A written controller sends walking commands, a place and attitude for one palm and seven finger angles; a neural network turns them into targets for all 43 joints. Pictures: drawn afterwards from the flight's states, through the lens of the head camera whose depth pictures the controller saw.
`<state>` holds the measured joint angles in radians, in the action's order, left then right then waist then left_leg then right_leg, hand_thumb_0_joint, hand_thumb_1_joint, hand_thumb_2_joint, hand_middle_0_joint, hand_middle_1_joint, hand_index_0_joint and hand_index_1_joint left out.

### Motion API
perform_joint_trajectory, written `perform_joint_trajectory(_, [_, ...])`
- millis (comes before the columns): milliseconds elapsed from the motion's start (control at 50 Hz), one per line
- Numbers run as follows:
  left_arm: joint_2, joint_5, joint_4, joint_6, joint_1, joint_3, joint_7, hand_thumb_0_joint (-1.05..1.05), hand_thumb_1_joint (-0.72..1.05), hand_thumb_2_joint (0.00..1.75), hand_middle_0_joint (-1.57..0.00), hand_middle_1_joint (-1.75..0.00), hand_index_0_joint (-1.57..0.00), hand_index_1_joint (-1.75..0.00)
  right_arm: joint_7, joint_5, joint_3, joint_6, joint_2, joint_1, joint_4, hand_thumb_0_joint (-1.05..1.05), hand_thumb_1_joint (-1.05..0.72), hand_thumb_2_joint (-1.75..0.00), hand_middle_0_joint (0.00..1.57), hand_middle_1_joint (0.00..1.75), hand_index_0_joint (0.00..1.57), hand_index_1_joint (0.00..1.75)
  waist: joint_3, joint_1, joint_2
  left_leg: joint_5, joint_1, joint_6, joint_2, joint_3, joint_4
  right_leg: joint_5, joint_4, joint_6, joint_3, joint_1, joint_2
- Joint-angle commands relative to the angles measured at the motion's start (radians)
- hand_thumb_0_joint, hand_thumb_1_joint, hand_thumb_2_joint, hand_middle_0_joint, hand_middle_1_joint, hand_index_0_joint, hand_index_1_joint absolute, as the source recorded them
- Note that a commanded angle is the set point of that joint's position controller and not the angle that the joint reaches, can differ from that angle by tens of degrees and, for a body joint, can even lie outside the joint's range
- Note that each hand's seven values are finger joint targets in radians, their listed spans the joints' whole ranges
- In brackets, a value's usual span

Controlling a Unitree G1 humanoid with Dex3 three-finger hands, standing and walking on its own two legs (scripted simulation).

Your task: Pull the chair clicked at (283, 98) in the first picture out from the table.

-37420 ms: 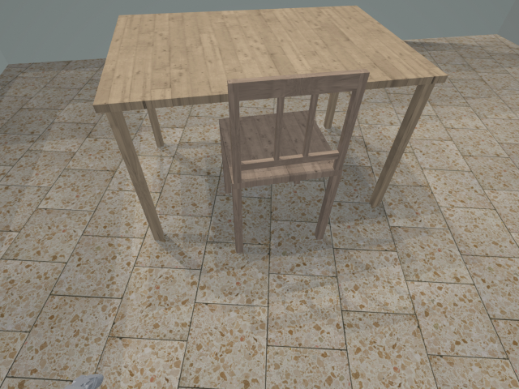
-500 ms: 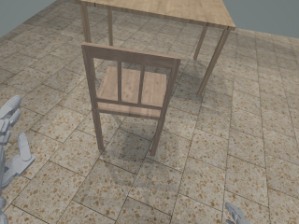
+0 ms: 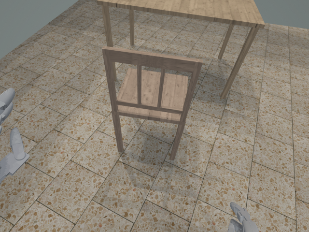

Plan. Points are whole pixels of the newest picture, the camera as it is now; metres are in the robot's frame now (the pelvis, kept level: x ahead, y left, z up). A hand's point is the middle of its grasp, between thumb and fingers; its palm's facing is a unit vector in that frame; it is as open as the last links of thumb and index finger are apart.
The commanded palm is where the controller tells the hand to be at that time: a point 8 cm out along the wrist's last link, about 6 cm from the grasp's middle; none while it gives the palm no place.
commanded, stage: let the arm hang, fingers relaxed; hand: left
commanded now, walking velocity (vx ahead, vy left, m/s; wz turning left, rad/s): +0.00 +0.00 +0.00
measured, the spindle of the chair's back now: (139, 85) +0.74 +0.13 -0.12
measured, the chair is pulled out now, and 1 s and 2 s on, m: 0.63 0.63 0.63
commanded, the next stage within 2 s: look to check the result in 1.12 s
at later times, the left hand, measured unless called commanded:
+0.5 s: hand out of the picture -0.03 +0.19 -0.17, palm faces +0.01 -0.98 -0.21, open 7.0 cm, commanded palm none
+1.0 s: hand out of the picture +0.03 +0.16 -0.17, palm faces -0.01 -0.98 -0.21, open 7.3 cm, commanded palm none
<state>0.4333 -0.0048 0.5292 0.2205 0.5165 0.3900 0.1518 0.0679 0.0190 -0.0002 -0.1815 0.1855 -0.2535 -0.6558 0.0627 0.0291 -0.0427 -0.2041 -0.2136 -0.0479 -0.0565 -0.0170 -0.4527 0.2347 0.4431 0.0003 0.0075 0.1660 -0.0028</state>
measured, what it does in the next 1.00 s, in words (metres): stands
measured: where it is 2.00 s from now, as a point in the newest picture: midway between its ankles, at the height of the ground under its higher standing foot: outside the picture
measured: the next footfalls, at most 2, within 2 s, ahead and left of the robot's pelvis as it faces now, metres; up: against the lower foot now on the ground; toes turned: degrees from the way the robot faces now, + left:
none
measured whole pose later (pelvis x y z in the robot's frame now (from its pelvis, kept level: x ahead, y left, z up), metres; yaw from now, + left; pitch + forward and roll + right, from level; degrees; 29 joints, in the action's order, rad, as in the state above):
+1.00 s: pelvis +0.00 -0.02 +0.00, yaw +0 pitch -1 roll +0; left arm 0.17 0.00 -1.08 0.01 0.24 -0.02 0.03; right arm 0.03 -0.01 0.00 -0.01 0.15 -0.29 -1.07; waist 0.04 -0.02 0.01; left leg -0.18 -0.20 -0.02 -0.03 -0.02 -0.41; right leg 0.23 0.42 -0.03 0.00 0.17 -0.03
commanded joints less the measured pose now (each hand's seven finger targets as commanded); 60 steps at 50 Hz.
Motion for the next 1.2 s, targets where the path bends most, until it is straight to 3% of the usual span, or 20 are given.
perform_joint_trajectory(0, [-0.047,0.045,-0.657,-0.086,-0.018,-0.266,-0.123,0.0,0.9,0.9,-0.2,-0.3,-0.2,-0.3,-0.061,0.0,0.103,-0.071,0.284,0.103,-0.085,0.0,-0.9,-0.9,0.2,0.3,0.2,0.3,-0.112,-0.089,0.08,0.395,-0.006,0.003,0.131,-0.104,-0.11,-0.447,0.089,-0.043,0.022,0.066,0.127])
perform_joint_trajectory(20, [-0.079,0.051,-0.676,-0.171,-0.009,-0.256,-0.148,0.0,0.9,0.9,-0.2,-0.3,-0.2,-0.3,-0.065,-0.001,0.104,-0.003,0.214,0.03,-0.09,0.0,-0.9,-0.9,0.2,0.3,0.2,0.3,-0.204,-0.072,0.036,0.453,0.026,0.023,0.146,-0.087,-0.111,-0.436,0.073,-0.035,0.041,0.057,0.136])
perform_joint_trajectory(40, [-0.096,0.049,-0.671,-0.197,-0.016,-0.267,-0.149,0.0,0.9,0.9,-0.2,-0.3,-0.2,-0.3,-0.062,-0.001,0.095,0.02,0.192,0.025,-0.072,0.0,-0.9,-0.9,0.2,0.3,0.2,0.3,-0.204,-0.071,0.022,0.439,0.028,0.024,0.143,-0.088,-0.102,-0.386,0.081,-0.035,0.033,0.069,0.126])
perform_joint_trajectory(60, [-0.132,0.045,-0.7,-0.202,-0.066,-0.289,-0.144,0.0,0.9,0.9,-0.2,-0.3,-0.2,-0.3,-0.057,-0.01,0.088,0.036,0.168,0.021,-0.085,0.0,-0.9,-0.9,0.2,0.3,0.2,0.3,-0.226,-0.064,-0.088,0.44,0.012,0.01,0.153,-0.11,-0.102,-0.337,0.073,-0.039,0.021,0.069,0.109])
perform_joint_trajectory(100, [-0.1,0.039,-0.794,-0.205,-0.14,-0.293,-0.141,0.0,0.9,0.9,-0.2,-0.3,-0.2,-0.3,-0.06,-0.015,0.068,0.075,0.175,0.042,-0.083,0.0,-0.9,-0.9,0.2,0.3,0.2,0.3,-0.202,-0.053,-0.174,0.333,-0.042,-0.009,0.151,-0.148,-0.071,-0.226,0.07,-0.048,0.028,0.066,0.105])
perform_joint_trajectory(140, [-0.069,0.038,-0.896,-0.213,-0.198,-0.295,-0.14,0.0,0.9,0.9,-0.2,-0.3,-0.2,-0.3,-0.059,-0.027,0.064,0.102,0.19,0.069,-0.089,0.0,-0.9,-0.9,0.2,0.3,0.2,0.3,-0.145,-0.045,-0.218,0.269,-0.089,-0.022,0.137,-0.164,-0.053,-0.182,0.054,-0.055,0.051,0.058,0.103])
perform_joint_trajectory(200, [-0.059,0.028,-1.05,-0.227,-0.24,-0.321,-0.137,0.0,0.9,0.9,-0.2,-0.3,-0.2,-0.3,-0.061,-0.041,0.046,0.136,0.171,0.088,-0.113,0.0,-0.9,-0.9,0.2,0.3,0.2,0.3,-0.028,-0.038,-0.047,0.155,-0.124,-0.022,0.112,-0.161,0.025,-0.055,0.022,-0.063,0.086,0.095,0.095])
perform_joint_trajectory(220, [-0.061,0.024,-1.101,-0.23,-0.244,-0.331,-0.136,0.0,0.9,0.9,-0.2,-0.3,-0.2,-0.3,-0.061,-0.045,0.038,0.145,0.168,0.094,-0.123,0.0,-0.9,-0.9,0.2,0.3,0.2,0.3,0.002,-0.034,0.04,0.089,-0.137,-0.022,0.11,-0.167,0.061,0.008,0.002,-0.059,0.094,0.098,0.087])
perform_joint_trajectory(280, [-0.049,0.018,-1.238,-0.223,-0.218,-0.35,-0.134,0.0,0.9,0.9,-0.2,-0.3,-0.2,-0.3,-0.058,-0.043,0.026,0.16,0.158,0.081,-0.154,0.0,-0.9,-0.9,0.2,0.3,0.2,0.3,-0.01,-0.025,0.186,-0.028,-0.127,-0.018,0.103,-0.165,0.112,0.06,-0.045,-0.059,0.106,0.057,0.074])
perform_joint_trajectory(340, [-0.089,0.017,-1.34,-0.211,-0.182,-0.349,-0.132,0.0,0.9,0.9,-0.2,-0.3,-0.2,-0.3,-0.049,-0.043,0.026,0.163,0.13,0.037,-0.195,0.0,-0.9,-0.9,0.2,0.3,0.2,0.3,-0.084,-0.029,0.251,-0.073,-0.071,-0.012,0.1,-0.149,0.11,0.055,-0.071,-0.071,0.105,0.02,0.076])
perform_joint_trajectory(400, [-0.091,0.013,-1.406,-0.211,-0.186,-0.365,-0.133,0.0,0.9,0.9,-0.2,-0.3,-0.2,-0.3,-0.046,-0.039,0.027,0.172,0.127,-0.007,-0.223,0.0,-0.9,-0.9,0.2,0.3,0.2,0.3,-0.1,-0.034,0.221,-0.126,-0.062,-0.013,0.11,-0.159,0.124,0.079,-0.09,-0.07,0.09,0.01,0.073])
perform_joint_trajectory(460, [-0.101,0.011,-1.461,-0.21,-0.187,-0.378,-0.133,0.0,0.9,0.9,-0.2,-0.3,-0.2,-0.3,-0.043,-0.034,0.029,0.178,0.121,-0.053,-0.252,0.0,-0.9,-0.9,0.2,0.3,0.2,0.3,-0.077,-0.04,0.098,-0.132,-0.054,-0.011,0.118,-0.161,0.128,0.109,-0.116,-0.071,0.093,0.032,0.075])
perform_joint_trajectory(500, [-0.112,0.011,-1.491,-0.212,-0.191,-0.385,-0.132,0.0,0.9,0.9,-0.2,-0.3,-0.2,-0.3,-0.043,-0.035,0.029,0.18,0.118,-0.072,-0.272,0.0,-0.9,-0.9,0.2,0.3,0.2,0.3,-0.024,-0.043,0.052,-0.139,-0.059,-0.012,0.118,-0.162,0.138,0.139,-0.13,-0.07,0.097,0.072,0.078])
perform_joint_trajectory(580, [-0.121,0.01,-1.538,-0.214,-0.175,-0.392,-0.128,0.0,0.9,0.9,-0.2,-0.3,-0.2,-0.3,-0.041,-0.035,0.025,0.181,0.107,-0.105,-0.313,0.0,-0.9,-0.9,0.2,0.3,0.2,0.3,0.032,-0.042,0.033,-0.135,-0.061,-0.015,0.122,-0.16,0.153,0.152,-0.14,-0.069,0.103,0.104,0.075])
perform_joint_trajectory(660, [-0.123,0.009,-1.565,-0.209,-0.161,-0.392,-0.122,0.0,0.9,0.9,-0.2,-0.3,-0.2,-0.3,-0.04,-0.033,0.024,0.178,0.095,-0.121,-0.338,0.0,-0.9,-0.9,0.2,0.3,0.2,0.3,0.007,-0.039,0.002,-0.088,-0.034,-0.013,0.119,-0.141,0.14,0.126,-0.14,-0.067,0.103,0.085,0.077])
perform_joint_trajectory(800, [-0.144,0.007,-1.582,-0.204,-0.174,-0.392,-0.116,0.0,0.9,0.9,-0.2,-0.3,-0.2,-0.3,-0.038,-0.032,0.016,0.17,0.068,-0.109,-0.374,0.0,-0.9,-0.9,0.2,0.3,0.2,0.3,0.024,-0.036,0.046,0.032,-0.009,-0.009,0.12,-0.12,0.133,0.021,-0.123,-0.063,0.103,0.079,0.08])
perform_joint_trajectory(860, [-0.148,0.007,-1.585,-0.199,-0.177,-0.389,-0.112,0.0,0.9,0.9,-0.2,-0.3,-0.2,-0.3,-0.036,-0.031,0.015,0.166,0.061,-0.109,-0.385,0.0,-0.9,-0.9,0.2,0.3,0.2,0.3,-0.002,-0.036,0.021,0.104,0.019,-0.005,0.119,-0.105,0.109,-0.042,-0.117,-0.061,0.102,0.056,0.084])
perform_joint_trajectory(1000, [-0.155,0.005,-1.588,-0.199,-0.2,-0.384,-0.111,0.0,0.9,0.9,-0.2,-0.3,-0.2,-0.3,-0.033,-0.033,0.014,0.165,0.051,-0.092,-0.4,0.0,-0.9,-0.9,0.2,0.3,0.2,0.3,0.003,-0.035,0.08,0.13,0.027,0.003,0.121,-0.095,0.11,-0.08,-0.12,-0.06,0.109,0.034,0.086])
perform_joint_trajectory(1180, [-0.154,0.004,-1.588,-0.196,-0.213,-0.383,-0.109,0.0,0.9,0.9,-0.2,-0.3,-0.2,-0.3,-0.031,-0.032,0.016,0.166,0.056,-0.095,-0.409,0.0,-0.9,-0.9,0.2,0.3,0.2,0.3,-0.008,-0.04,0.04,0.166,0.054,0.007,0.129,-0.083,0.103,-0.138,-0.125,-0.059,0.107,0.013,0.087])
